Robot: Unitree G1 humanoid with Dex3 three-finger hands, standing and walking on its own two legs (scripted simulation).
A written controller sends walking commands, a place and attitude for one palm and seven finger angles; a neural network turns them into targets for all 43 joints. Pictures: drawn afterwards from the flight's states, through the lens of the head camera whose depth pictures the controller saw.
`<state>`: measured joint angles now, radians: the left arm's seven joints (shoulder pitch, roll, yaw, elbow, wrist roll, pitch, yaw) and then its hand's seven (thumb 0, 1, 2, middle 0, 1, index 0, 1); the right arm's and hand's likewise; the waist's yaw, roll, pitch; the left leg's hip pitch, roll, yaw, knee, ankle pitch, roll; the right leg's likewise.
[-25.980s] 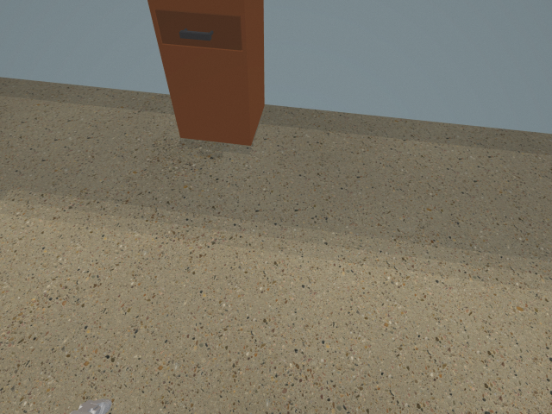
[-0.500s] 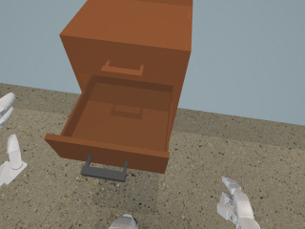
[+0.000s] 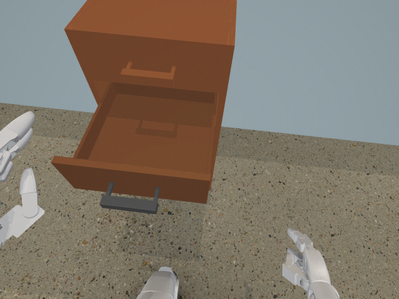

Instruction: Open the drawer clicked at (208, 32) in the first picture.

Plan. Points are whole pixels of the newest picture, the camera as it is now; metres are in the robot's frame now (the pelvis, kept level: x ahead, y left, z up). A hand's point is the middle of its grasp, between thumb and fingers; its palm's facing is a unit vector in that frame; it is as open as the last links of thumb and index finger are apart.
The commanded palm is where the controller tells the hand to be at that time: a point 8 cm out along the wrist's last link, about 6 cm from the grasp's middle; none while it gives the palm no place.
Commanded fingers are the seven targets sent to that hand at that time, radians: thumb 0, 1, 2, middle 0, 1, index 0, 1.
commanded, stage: step back with the hand held close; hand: left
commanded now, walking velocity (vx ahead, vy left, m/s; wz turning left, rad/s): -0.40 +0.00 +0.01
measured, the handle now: (132, 196) +0.35 +0.20 -0.12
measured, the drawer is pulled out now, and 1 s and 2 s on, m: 0.30 0.30 0.30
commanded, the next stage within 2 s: stop stepping back and stand still in 0.16 s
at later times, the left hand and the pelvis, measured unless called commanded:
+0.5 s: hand out of the picture +0.09 +0.19 +0.17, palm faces +0.31 -0.81 -0.51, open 7.4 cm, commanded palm +0.04 +0.24 +0.19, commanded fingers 0.00 0.90 0.90 -0.20 -0.30 -0.20 -0.30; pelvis -0.09 -0.04 +0.01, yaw +1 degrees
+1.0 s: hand out of the picture +0.05 +0.21 +0.17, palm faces +0.39 -0.81 -0.44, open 7.4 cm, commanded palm -0.01 +0.26 +0.19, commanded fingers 0.00 0.90 0.90 -0.20 -0.30 -0.20 -0.30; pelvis -0.13 -0.03 +0.02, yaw +3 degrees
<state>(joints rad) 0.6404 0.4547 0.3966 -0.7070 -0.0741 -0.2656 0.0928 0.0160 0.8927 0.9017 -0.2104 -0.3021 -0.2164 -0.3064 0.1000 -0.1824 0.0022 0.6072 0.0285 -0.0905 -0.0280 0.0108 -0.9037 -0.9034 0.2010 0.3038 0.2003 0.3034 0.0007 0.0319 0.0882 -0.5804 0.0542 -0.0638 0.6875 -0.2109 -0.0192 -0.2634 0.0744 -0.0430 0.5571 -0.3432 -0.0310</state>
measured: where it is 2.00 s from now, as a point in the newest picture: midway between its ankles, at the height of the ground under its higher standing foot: outside the picture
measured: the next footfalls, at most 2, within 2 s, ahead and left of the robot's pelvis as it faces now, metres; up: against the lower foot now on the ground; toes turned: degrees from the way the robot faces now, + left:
left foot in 0.12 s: +0.06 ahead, +0.12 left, +0.00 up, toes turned +1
left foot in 0.60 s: -0.08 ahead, +0.10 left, +0.00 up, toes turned +5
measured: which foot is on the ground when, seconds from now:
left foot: up 0.00-0.10, down 0.12-0.38, up 0.40-0.58, down 0.60-1.00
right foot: down 0.00-1.00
